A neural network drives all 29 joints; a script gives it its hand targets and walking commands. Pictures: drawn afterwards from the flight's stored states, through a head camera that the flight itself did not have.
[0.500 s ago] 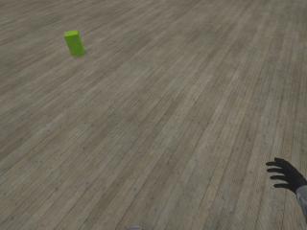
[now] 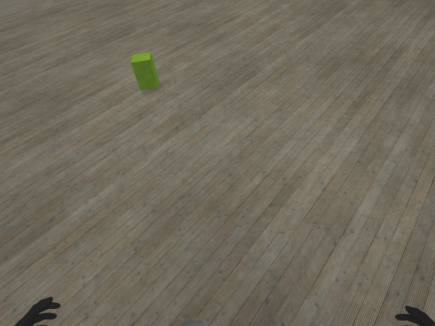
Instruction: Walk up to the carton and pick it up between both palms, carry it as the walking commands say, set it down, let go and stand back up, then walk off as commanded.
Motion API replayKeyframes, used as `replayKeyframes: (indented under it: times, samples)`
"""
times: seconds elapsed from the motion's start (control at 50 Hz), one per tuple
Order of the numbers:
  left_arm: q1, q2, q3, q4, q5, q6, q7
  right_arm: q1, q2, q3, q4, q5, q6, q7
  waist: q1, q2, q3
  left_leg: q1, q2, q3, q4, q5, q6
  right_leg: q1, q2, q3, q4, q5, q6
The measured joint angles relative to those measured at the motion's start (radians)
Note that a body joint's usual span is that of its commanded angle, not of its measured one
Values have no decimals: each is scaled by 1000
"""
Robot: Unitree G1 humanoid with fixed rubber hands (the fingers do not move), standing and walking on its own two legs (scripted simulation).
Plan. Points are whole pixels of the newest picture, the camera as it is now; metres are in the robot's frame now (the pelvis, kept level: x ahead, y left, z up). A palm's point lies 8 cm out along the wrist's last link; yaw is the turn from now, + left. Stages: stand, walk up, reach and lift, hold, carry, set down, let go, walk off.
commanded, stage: walk up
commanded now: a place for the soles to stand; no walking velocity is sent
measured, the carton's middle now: (145, 71) +2.22 +0.83 -0.63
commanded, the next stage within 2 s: none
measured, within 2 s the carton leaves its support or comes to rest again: neither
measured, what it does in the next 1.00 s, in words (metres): walks ahead: left foot, then right foot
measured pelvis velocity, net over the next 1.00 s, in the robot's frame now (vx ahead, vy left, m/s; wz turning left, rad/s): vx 0.63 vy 0.17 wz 0.21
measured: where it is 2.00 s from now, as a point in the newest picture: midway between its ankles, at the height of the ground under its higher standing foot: (174, 169)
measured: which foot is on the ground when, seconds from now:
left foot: up 0.00-0.26, down 0.28-0.68, up 0.70-1.00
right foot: down 0.00-0.30, up 0.32-0.64, down 0.66-1.00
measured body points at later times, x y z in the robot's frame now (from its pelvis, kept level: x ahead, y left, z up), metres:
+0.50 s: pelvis +0.32 +0.09 +0.00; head +0.35 +0.10 +0.45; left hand +0.36 +0.44 -0.09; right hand +0.48 -0.23 -0.08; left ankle +0.32 +0.18 -0.73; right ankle +0.37 -0.05 -0.69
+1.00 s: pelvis +0.63 +0.17 +0.00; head +0.64 +0.16 +0.45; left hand +0.58 +0.55 -0.06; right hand +0.90 -0.11 -0.06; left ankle +0.76 +0.36 -0.70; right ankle +0.60 +0.01 -0.73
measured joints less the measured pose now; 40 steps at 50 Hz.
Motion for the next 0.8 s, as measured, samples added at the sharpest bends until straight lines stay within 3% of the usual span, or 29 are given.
replayKeyframes:
  times: [0.06, 0.14, 0.22, 0.28, 0.32, 0.36, 0.4, 0.48, 0.58, 0.62, 0.66, 0.74, 0.8]
  samples:
    - [48, 22, 2, 20, 4, -7, -4, -59, -5, 0, -1, 5, 8, 24, 27, -3, -6, -75, 50, 1, -130, 92, -18, 103, -3, -27, -88, -12, 16]
    - [102, 38, 8, 61, 9, -2, -10, -145, -12, 2, -15, 17, 14, 50, 48, -12, 4, -105, 80, 16, -328, 229, -12, 240, -13, -58, -195, -31, 52]
    - [128, 40, 8, 90, 10, 14, -9, -223, -4, 5, -29, 21, 20, 60, 60, -26, 14, -58, 69, 66, -477, 260, 17, 355, -33, -92, -241, -89, 85]
    - [137, 39, 3, 97, 2, 31, 0, -250, 3, 2, -47, 6, 22, 51, 69, -46, 14, 28, 25, 113, -552, 173, 60, 396, -80, -105, -172, -177, 98]
    - [119, 25, -12, 87, -8, 46, 6, -236, 6, -13, -67, -5, 13, 22, 61, -64, 33, 35, -17, 116, -507, 212, 68, 298, -139, -39, 125, -222, 56]
    - [81, -1, -35, 56, -20, 45, 7, -182, 19, -19, -78, 23, 2, -9, 58, -77, 54, 51, -38, 113, -467, 156, 63, 126, -104, 107, 454, -183, 13]
    - [59, -23, -47, 32, -27, 39, 0, -117, 42, -14, -67, 39, -5, -27, 45, -103, 64, 114, -56, 118, -513, 129, 60, -8, -78, 170, 569, -122, -4]
    - [54, -53, -47, 20, -9, 44, -21, -5, 63, -8, -51, 31, -21, -38, -11, -135, 56, 240, -84, 134, -604, 91, 78, -185, -75, 186, 444, -84, 12]
    - [8, -63, -29, 25, 5, 45, -45, 91, 31, -25, -44, 16, -32, -29, -76, -122, 49, 383, -97, 136, -655, 6, 74, -257, -54, 157, 152, 57, 20]
    - [-21, -60, -19, 24, 3, 40, -51, 112, 12, -27, -40, 16, -31, -29, -90, -104, 45, 428, -91, 132, -635, -50, 64, -239, -31, 138, 72, 128, 10]
    - [-44, -40, -6, 14, 3, 30, -49, 131, 0, -23, -39, 14, -32, -32, -95, -92, 40, 436, -78, 123, -534, -138, 55, -178, -5, 115, 9, 110, -19]
    - [-62, -30, 9, -19, -6, 22, -20, 96, 11, -4, -21, 15, -33, -52, -56, -40, 51, 210, -56, 29, -1, -118, 50, -140, 23, 76, 113, 32, -24]
    - [-26, -29, 4, -25, -10, 22, -11, 57, 15, 6, -10, 12, -29, -45, -22, -13, 34, 59, 4, 17, 54, -35, 15, -46, 30, 43, 52, -1, -17]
